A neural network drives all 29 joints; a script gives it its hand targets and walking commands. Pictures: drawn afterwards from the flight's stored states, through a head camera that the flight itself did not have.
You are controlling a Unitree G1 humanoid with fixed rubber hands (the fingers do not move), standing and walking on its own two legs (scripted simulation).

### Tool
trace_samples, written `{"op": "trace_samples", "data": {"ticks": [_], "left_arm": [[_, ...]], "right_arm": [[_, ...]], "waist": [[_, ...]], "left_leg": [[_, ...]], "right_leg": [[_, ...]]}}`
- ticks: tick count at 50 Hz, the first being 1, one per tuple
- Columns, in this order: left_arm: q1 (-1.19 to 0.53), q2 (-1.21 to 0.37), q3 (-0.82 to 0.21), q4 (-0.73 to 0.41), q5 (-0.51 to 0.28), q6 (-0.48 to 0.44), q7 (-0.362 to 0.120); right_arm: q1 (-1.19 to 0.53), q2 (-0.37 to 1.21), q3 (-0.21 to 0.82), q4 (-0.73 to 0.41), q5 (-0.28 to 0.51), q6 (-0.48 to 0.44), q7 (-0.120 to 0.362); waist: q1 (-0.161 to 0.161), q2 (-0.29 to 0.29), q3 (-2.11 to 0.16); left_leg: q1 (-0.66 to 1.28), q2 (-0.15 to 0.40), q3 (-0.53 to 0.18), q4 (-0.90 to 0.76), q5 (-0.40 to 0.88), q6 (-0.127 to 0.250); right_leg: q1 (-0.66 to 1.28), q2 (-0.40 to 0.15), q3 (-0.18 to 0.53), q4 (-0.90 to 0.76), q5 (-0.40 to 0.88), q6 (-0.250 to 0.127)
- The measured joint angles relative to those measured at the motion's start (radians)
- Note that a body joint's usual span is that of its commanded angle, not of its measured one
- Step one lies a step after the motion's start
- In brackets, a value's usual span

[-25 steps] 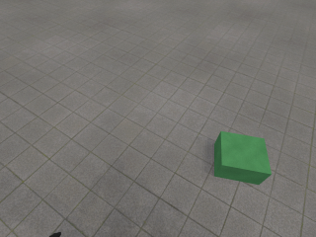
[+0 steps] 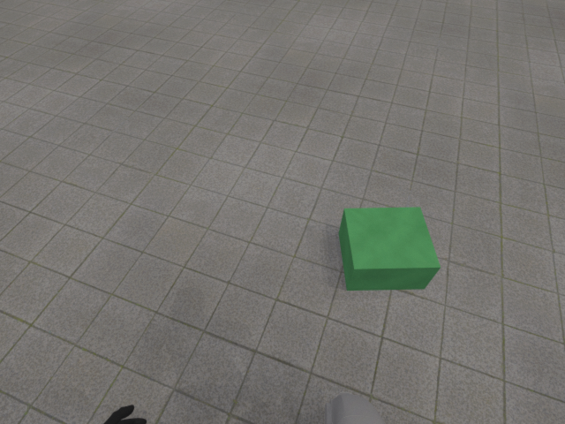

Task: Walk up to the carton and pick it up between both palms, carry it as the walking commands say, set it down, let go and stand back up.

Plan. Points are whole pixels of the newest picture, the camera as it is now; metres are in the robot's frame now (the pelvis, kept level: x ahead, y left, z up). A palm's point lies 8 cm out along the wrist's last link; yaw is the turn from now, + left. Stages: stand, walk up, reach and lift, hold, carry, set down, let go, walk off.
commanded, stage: walk up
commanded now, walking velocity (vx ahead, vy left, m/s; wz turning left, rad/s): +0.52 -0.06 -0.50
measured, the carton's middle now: (383, 248) +0.78 -0.37 -0.67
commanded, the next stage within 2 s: none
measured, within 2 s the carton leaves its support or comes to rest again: neither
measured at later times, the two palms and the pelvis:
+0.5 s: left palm (179, 356) +0.24 +0.19 -0.15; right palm (463, 345) +0.25 -0.28 -0.09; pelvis +0.18 -0.03 +0.01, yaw -13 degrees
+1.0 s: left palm (288, 221) +0.51 +0.01 -0.13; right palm (504, 412) +0.17 -0.34 -0.15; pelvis +0.32 -0.15 +0.00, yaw -18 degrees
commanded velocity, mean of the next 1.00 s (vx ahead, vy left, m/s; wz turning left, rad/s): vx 0.39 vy -0.08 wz -0.32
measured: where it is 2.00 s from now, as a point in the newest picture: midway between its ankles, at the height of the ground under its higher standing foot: (359, 380)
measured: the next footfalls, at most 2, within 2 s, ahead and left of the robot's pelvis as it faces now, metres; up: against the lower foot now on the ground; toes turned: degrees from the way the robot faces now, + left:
right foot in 0.06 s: +0.11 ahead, -0.17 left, +0.00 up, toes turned -7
left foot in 0.38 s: +0.28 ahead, +0.04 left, +0.00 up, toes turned -3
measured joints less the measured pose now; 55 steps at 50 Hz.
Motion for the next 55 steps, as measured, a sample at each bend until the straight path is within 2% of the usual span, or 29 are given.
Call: {"op": "trace_samples", "data": {"ticks": [1, 3, 4, 6, 8, 10, 12, 16, 18, 19, 20, 21, 23, 25, 29, 33, 39, 41, 44, 45, 46, 48, 51, 55], "left_arm": [[0.008, -0.003, -0.006, -0.012, -0.002, -0.013, 0.002], [0.04, 0.005, -0.014, -0.036, -0.002, -0.064, 0.015], [0.051, -0.001, -0.009, -0.034, -0.001, -0.088, 0.029], [0.077, -0.03, -0.009, -0.014, -0.006, -0.101, 0.058], [0.108, -0.058, -0.017, 0.008, -0.011, -0.098, 0.077], [0.131, -0.081, -0.023, 0.03, -0.014, -0.093, 0.086], [0.15, -0.095, -0.026, 0.048, -0.011, -0.095, 0.087], [0.18, -0.101, -0.027, 0.073, -0.007, -0.106, 0.093], [0.193, -0.097, -0.025, 0.084, -0.008, -0.104, 0.093], [0.2, -0.091, -0.024, 0.088, -0.01, -0.103, 0.093], [0.203, -0.08, -0.022, 0.095, -0.01, -0.102, 0.091], [0.2, -0.072, -0.018, 0.102, -0.009, -0.097, 0.09], [0.181, -0.061, -0.007, 0.111, -0.006, -0.09, 0.085], [0.16, -0.048, -0.001, 0.109, -0.007, -0.09, 0.079], [0.1, -0.026, 0.008, 0.095, -0.005, -0.082, 0.069], [0.04, -0.003, 0.016, 0.075, 0.001, -0.061, 0.062], [-0.043, 0.005, 0.002, 0.063, 0.0, -0.037, 0.051], [-0.068, -0.001, 0.0, 0.059, -0.005, -0.042, 0.051], [-0.093, -0.027, -0.01, 0.053, -0.004, -0.074, 0.058], [-0.099, -0.041, -0.008, 0.053, -0.002, -0.091, 0.064], [-0.103, -0.059, -0.005, 0.051, -0.003, -0.104, 0.071], [-0.093, -0.085, -0.013, 0.047, -0.004, -0.119, 0.087], [-0.066, -0.126, -0.022, 0.068, -0.004, -0.118, 0.1], [-0.018, -0.143, -0.008, 0.086, -0.003, -0.133, 0.122]], "right_arm": [[0.015, -0.008, -0.002, 0.013, -0.004, 0.003, 0.014], [0.046, -0.021, -0.002, 0.03, -0.006, 0.01, 0.039], [0.038, -0.034, 0.003, 0.037, -0.003, 0.016, 0.048], [0.002, -0.057, 0.012, 0.036, -0.004, 0.017, 0.059], [-0.039, -0.058, 0.018, 0.015, -0.01, -0.001, 0.067], [-0.077, -0.043, 0.023, -0.012, -0.012, -0.023, 0.072], [-0.109, -0.017, 0.029, -0.038, -0.01, -0.031, 0.075], [-0.161, 0.038, 0.044, -0.065, -0.005, -0.039, 0.078], [-0.179, 0.06, 0.054, -0.076, 0.0, -0.046, 0.076], [-0.185, 0.072, 0.056, -0.082, 0.002, -0.055, 0.074], [-0.192, 0.089, 0.056, -0.084, 0.001, -0.067, 0.071], [-0.191, 0.102, 0.056, -0.09, -0.001, -0.077, 0.066], [-0.167, 0.112, 0.057, -0.103, 0.002, -0.085, 0.058], [-0.133, 0.115, 0.057, -0.089, 0.005, -0.087, 0.049], [-0.046, 0.113, 0.055, -0.036, 0.017, -0.088, 0.039], [0.044, 0.119, 0.051, 0.022, 0.02, -0.083, 0.032], [0.144, 0.121, 0.027, 0.079, 0.007, -0.06, 0.022], [0.166, 0.115, 0.022, 0.089, 0.003, -0.053, 0.021], [0.208, 0.097, 0.024, 0.111, 0.001, -0.042, 0.03], [0.213, 0.089, 0.028, 0.119, 0.004, -0.036, 0.035], [0.2, 0.081, 0.033, 0.126, 0.009, -0.026, 0.038], [0.153, 0.071, 0.036, 0.123, 0.014, -0.01, 0.04], [0.077, 0.062, 0.036, 0.1, 0.008, -0.006, 0.038], [-0.005, 0.064, 0.038, 0.06, 0.005, 0.001, 0.038]], "waist": [[-0.006, 0.013, -0.005], [-0.015, 0.011, -0.039], [-0.016, 0.018, -0.04], [-0.03, 0.049, -0.03], [-0.034, 0.064, -0.026], [-0.026, 0.065, -0.021], [-0.007, 0.051, -0.028], [0.033, 0.011, -0.05], [0.046, -0.01, -0.059], [0.048, -0.026, -0.063], [0.049, -0.057, -0.064], [0.049, -0.08, -0.068], [0.043, -0.094, -0.076], [0.037, -0.103, -0.086], [0.015, -0.105, -0.09], [-0.007, -0.101, -0.074], [-0.061, -0.087, -0.026], [-0.078, -0.084, -0.012], [-0.098, -0.066, -0.013], [-0.101, -0.051, -0.013], [-0.108, -0.029, -0.004], [-0.115, -0.004, 0.012], [-0.101, 0.031, 0.017], [-0.049, 0.055, -0.006]], "left_leg": [[0.012, 0.021, 0.004, 0.006, -0.014, -0.006], [-0.035, 0.04, -0.015, 0.134, -0.094, 0.028], [-0.085, 0.031, -0.065, 0.269, -0.131, 0.039], [-0.195, -0.002, -0.156, 0.511, -0.123, 0.056], [-0.285, -0.028, -0.176, 0.617, -0.051, 0.056], [-0.341, -0.039, -0.164, 0.597, -0.006, 0.051], [-0.374, -0.049, -0.141, 0.509, 0.009, 0.046], [-0.38, -0.068, -0.111, 0.252, 0.039, 0.036], [-0.342, -0.085, -0.103, 0.097, 0.093, 0.035], [-0.312, -0.095, -0.095, 0.036, 0.165, 0.055], [-0.294, -0.107, -0.074, 0.028, 0.208, 0.091], [-0.283, -0.114, -0.053, 0.037, 0.199, 0.119], [-0.249, -0.116, -0.031, 0.036, 0.153, 0.146], [-0.204, -0.116, -0.012, 0.005, 0.132, 0.148], [-0.119, -0.12, 0.008, -0.07, 0.123, 0.137], [-0.062, -0.107, 0.016, -0.107, 0.102, 0.123], [0.031, -0.076, 0.039, -0.16, 0.072, 0.08], [0.059, -0.065, 0.051, -0.162, 0.053, 0.058], [0.06, -0.048, 0.052, -0.084, -0.017, 0.024], [0.036, -0.033, 0.041, -0.011, -0.054, 0.03], [-0.009, -0.024, -0.005, 0.102, -0.1, 0.046], [-0.112, -0.04, -0.092, 0.344, -0.16, 0.065], [-0.23, -0.056, -0.135, 0.501, -0.09, 0.068], [-0.332, -0.058, -0.129, 0.452, 0.006, 0.064]], "right_leg": [[0.03, -0.013, -0.017, -0.08, 0.007, -0.005], [0.081, -0.032, -0.014, -0.249, 0.07, -0.025], [0.058, -0.018, -0.008, -0.214, 0.113, -0.023], [0.051, 0.02, -0.012, -0.166, 0.093, -0.018], [0.08, 0.053, -0.009, -0.2, 0.087, -0.023], [0.126, 0.082, 0.005, -0.267, 0.107, -0.025], [0.168, 0.1, 0.025, -0.332, 0.125, -0.031], [0.246, 0.119, 0.057, -0.427, 0.133, -0.029], [0.277, 0.122, 0.073, -0.441, 0.116, -0.021], [0.283, 0.119, 0.084, -0.424, 0.095, -0.016], [0.274, 0.104, 0.098, -0.377, 0.064, -0.024], [0.245, 0.092, 0.1, -0.285, 0.028, -0.027], [0.171, 0.08, 0.083, -0.071, 0.005, -0.025], [0.099, 0.054, 0.063, 0.087, 0.052, -0.025], [-0.004, -0.006, 0.05, 0.194, 0.157, -0.004], [-0.072, -0.034, 0.046, 0.162, 0.196, 0.031], [-0.065, -0.031, -0.005, -0.128, 0.197, 0.041], [-0.044, -0.023, -0.027, -0.236, 0.196, 0.038], [0.025, -0.011, -0.07, -0.402, 0.238, -0.004], [0.024, -0.006, -0.079, -0.4, 0.328, -0.031], [0.013, 0.003, -0.092, -0.354, 0.321, -0.053], [0.021, 0.02, -0.103, -0.316, 0.256, -0.077], [0.078, 0.049, -0.11, -0.37, 0.244, -0.084], [0.139, 0.065, -0.109, -0.461, 0.267, -0.089]]}}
